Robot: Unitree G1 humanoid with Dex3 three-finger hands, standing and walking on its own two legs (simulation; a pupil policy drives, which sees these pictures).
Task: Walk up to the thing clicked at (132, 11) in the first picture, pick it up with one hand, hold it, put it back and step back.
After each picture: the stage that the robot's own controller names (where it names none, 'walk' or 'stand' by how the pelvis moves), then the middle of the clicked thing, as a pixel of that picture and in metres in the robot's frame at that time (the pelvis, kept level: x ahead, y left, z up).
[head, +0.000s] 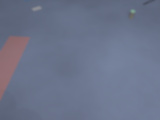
stand; (132, 14) +2.03 -0.69 -0.72
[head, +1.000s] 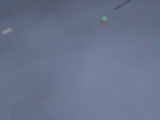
walk; (104, 21) +1.97 -0.16 -0.69
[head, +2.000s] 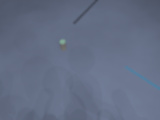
walk; (63, 45) +1.32 +0.29 -0.71
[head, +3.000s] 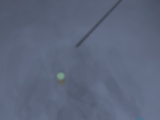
walk; (61, 79) +0.83 +0.25 -0.71
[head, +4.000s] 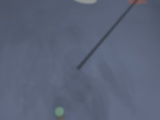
walk; (59, 114) +0.50 +0.18 -0.69
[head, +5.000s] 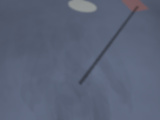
stand; out of the picture +0.37 +0.18 -0.71
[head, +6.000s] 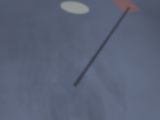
stand; out of the picture +0.35 +0.18 -0.73
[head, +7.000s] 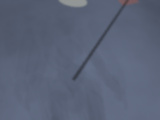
stand; out of the picture +0.36 +0.19 -0.72
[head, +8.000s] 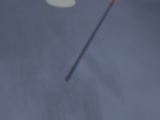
stand; out of the picture +0.35 +0.23 -0.72
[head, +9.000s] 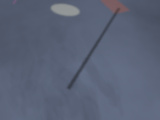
stand; out of the picture +0.33 +0.20 -0.73
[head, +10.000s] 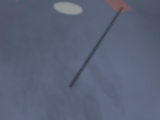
stand; out of the picture +0.34 +0.20 -0.73
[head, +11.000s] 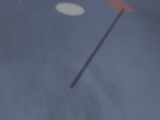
stand; out of the picture +0.34 +0.19 -0.73
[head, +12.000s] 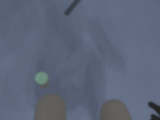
go down; (42, 80) +0.40 +0.21 -0.44
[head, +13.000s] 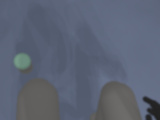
go down; (24, 64) +0.42 +0.25 -0.31
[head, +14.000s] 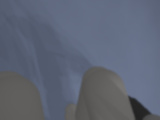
close in; out of the picture +0.39 +0.29 -0.22
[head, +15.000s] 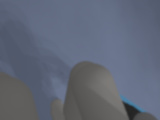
close; out of the picture +0.39 +0.29 -0.21
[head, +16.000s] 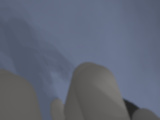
lift; out of the picture +0.36 +0.29 -0.22
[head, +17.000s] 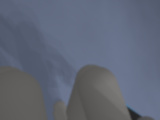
lift; out of the picture +0.36 +0.26 -0.20
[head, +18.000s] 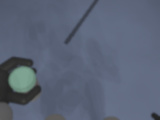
lift; (27, 85) +0.32 +0.18 +0.01
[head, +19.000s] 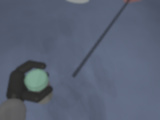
hold; (40, 87) +0.33 +0.16 +0.03
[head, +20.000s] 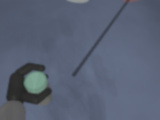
hold; (39, 89) +0.33 +0.16 +0.01
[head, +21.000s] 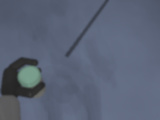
crouch; (33, 82) +0.35 +0.18 -0.04
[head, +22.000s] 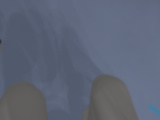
lower; out of the picture +0.46 +0.27 -0.09
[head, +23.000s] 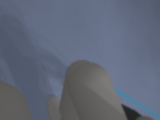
lower; out of the picture +0.42 +0.31 -0.22
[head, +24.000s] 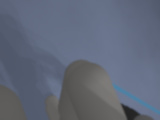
lower; out of the picture +0.42 +0.31 -0.22
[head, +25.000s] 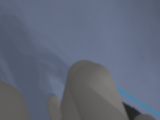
lower; out of the picture +0.41 +0.31 -0.22
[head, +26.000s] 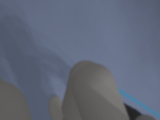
lower; out of the picture +0.40 +0.31 -0.22
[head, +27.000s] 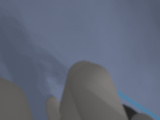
open; out of the picture +0.39 +0.29 -0.23
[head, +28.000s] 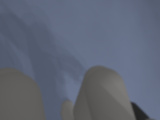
stand; out of the picture +0.40 +0.28 -0.24
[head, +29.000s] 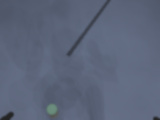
stand; (52, 111) +0.39 +0.18 -0.59
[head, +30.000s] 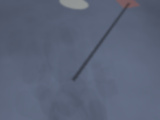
stand; out of the picture +0.39 +0.17 -0.67
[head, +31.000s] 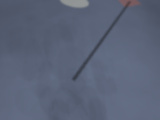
stand; out of the picture +0.37 +0.17 -0.67
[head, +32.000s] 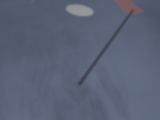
stand; out of the picture +0.40 +0.16 -0.72
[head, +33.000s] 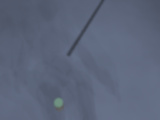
walk; (59, 104) +0.46 +0.15 -0.70
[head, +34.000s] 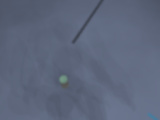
walk; (64, 82) +0.69 +0.20 -0.70
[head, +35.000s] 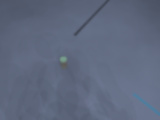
stand; (63, 62) +1.02 +0.21 -0.70
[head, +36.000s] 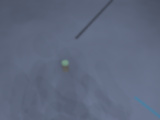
stand; (65, 66) +1.01 +0.19 -0.72
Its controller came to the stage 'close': yes
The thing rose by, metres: 0.72
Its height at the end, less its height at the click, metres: +0.00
